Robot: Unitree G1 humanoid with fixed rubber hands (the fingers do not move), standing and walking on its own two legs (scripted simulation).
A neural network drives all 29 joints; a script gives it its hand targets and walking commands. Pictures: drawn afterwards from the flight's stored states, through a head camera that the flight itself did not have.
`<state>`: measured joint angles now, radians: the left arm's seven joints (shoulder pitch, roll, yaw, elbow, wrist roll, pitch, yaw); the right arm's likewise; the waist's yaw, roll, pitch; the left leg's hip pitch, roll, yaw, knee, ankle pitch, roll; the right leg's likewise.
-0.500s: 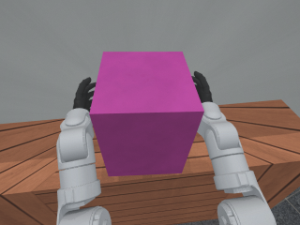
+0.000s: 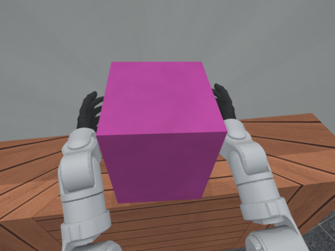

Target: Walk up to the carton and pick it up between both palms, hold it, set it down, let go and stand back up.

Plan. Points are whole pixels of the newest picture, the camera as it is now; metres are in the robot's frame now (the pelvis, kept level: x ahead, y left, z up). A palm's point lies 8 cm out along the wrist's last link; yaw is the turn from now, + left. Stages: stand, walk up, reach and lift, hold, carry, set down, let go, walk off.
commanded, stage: hold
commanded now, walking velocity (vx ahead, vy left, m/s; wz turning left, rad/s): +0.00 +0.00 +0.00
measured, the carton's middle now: (158, 134) +0.34 +0.01 +0.14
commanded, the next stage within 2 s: none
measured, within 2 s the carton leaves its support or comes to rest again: neither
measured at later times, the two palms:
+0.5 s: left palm (89, 129) +0.32 +0.15 +0.18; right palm (224, 119) +0.34 -0.14 +0.17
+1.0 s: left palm (89, 129) +0.32 +0.15 +0.18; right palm (223, 120) +0.34 -0.14 +0.17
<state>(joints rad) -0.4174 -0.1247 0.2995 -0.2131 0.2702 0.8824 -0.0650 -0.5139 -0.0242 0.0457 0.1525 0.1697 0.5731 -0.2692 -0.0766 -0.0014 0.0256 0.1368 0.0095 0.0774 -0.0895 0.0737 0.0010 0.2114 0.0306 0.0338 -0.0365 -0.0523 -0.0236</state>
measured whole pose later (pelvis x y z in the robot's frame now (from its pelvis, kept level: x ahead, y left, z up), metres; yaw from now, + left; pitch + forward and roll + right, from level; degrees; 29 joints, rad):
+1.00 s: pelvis +0.00 +0.00 +0.00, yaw +0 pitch -6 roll +0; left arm -0.43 -0.13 0.29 -0.18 0.28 0.88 -0.07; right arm -0.51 -0.03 0.04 0.17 0.16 0.57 -0.26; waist -0.07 0.00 0.01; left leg 0.11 0.01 0.08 -0.09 0.08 0.00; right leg 0.18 0.03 0.04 -0.02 -0.06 -0.02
